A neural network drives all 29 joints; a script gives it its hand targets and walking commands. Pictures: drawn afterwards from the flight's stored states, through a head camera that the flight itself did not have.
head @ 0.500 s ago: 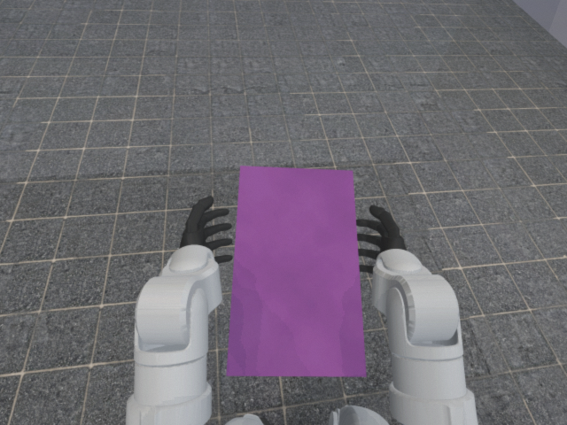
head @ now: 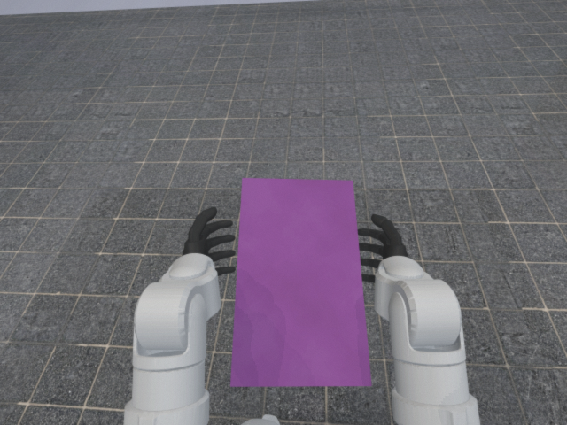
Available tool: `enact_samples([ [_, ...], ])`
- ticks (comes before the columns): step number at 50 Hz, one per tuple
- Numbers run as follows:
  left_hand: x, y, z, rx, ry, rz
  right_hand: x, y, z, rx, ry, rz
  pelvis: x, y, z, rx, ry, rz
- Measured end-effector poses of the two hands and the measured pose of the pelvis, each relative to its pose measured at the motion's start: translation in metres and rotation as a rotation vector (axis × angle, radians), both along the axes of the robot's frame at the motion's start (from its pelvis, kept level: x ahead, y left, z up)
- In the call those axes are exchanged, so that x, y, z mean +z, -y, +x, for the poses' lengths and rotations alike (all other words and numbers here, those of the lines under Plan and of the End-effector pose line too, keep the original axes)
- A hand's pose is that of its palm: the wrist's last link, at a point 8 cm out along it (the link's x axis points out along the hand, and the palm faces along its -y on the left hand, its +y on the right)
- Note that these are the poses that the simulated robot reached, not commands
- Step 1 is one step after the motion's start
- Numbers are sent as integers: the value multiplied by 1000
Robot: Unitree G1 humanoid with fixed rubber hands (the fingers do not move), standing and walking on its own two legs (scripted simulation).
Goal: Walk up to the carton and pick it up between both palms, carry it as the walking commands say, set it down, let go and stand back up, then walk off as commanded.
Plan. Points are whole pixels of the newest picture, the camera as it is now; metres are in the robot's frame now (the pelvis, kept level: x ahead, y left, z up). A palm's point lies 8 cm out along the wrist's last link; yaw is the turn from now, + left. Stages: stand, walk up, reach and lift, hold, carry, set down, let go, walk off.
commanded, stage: carry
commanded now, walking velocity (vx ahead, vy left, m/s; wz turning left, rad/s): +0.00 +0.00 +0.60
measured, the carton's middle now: (294, 285) +0.33 +0.00 +0.00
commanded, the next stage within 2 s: none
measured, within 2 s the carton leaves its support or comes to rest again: neither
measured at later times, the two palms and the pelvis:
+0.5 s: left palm (78, 305) +0.28 +0.29 +0.05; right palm (254, 265) +0.33 +0.05 +0.05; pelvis +0.02 +0.10 -0.03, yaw +14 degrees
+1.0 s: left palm out of the picture +0.22 +0.35 +0.11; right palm (187, 245) +0.34 +0.14 +0.09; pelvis +0.03 +0.09 -0.01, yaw +30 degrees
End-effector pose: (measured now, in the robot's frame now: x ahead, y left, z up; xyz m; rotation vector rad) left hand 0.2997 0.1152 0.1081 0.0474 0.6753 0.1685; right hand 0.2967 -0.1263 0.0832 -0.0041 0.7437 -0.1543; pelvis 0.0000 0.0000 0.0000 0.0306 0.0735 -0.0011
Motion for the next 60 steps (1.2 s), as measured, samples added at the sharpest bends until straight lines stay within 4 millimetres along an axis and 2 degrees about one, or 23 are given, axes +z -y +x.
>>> enact_samples([
  [6, 18, -7, 3, 19, 20, 55, 11, -9, 9, 17, 37, 35, 6, -6, 8, 46, 0, 59],
  [11, 19, -34, 3, 62, 18, 64, 12, -36, 16, 60, 42, 38, 6, -23, 12, 83, 3, 76],
  [17, 1, -89, 0, 120, 13, 20, 4, -91, 26, 120, 37, -5, -7, -57, 18, 137, 11, 34],
  [22, -32, -147, -3, 186, 25, -45, -14, -150, 35, 187, 42, -80, -34, -91, 25, 193, 25, -12],
  [25, -55, -175, -21, 252, -75, -74, -30, -181, 33, 264, -63, -118, -25, -98, 19, 247, 26, -42],
  [27, -63, -191, -33, 297, -113, -86, -35, -199, 32, 313, -98, -127, -20, -102, 16, 280, 22, -58],
  [30, -62, -211, -44, 360, -103, -93, -33, -224, 36, 369, -86, -123, -15, -107, 14, 334, 18, -67],
  [34, -43, -233, -53, 428, -29, -80, -18, -251, 42, 425, -13, -96, -11, -111, 15, 390, 9, -74],
  [38, -25, -243, -57, 473, 21, -66, -4, -266, 46, 462, 33, -75, -8, -112, 19, 436, -2, -85],
  [43, -9, -247, -67, 515, 49, -45, 6, -273, 46, 503, 58, -51, -6, -107, 22, 486, -3, -93],
  [53, -1, -230, -81, 570, 26, 6, 2, -265, 48, 570, 43, 6, -8, -86, 29, 565, 6, -12],
  [60, 17, -239, -88, 606, 9, 65, 10, -281, 49, 610, 41, 56, 1, -96, 32, 620, -6, 61],
])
